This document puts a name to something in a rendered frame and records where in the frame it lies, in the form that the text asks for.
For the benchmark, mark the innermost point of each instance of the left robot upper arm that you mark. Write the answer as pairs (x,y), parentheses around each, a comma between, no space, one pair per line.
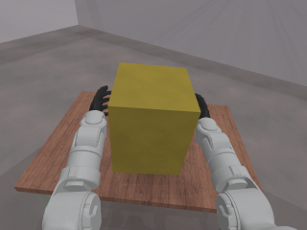
(73,211)

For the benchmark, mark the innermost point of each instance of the right robot hand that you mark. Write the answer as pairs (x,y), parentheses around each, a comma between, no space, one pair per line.
(203,107)

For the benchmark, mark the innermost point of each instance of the table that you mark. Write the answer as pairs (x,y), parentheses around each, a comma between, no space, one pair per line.
(192,189)

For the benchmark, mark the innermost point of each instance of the right robot forearm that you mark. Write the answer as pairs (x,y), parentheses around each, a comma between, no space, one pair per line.
(221,158)

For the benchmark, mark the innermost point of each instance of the right robot upper arm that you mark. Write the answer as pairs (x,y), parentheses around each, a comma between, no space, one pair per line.
(245,209)

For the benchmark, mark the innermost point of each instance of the left robot forearm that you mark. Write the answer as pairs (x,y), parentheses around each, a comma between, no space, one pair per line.
(81,173)

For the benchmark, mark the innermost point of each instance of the carton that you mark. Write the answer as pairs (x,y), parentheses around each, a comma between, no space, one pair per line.
(153,112)

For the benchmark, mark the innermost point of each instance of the left robot hand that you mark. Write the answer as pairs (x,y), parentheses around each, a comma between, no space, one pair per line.
(99,100)

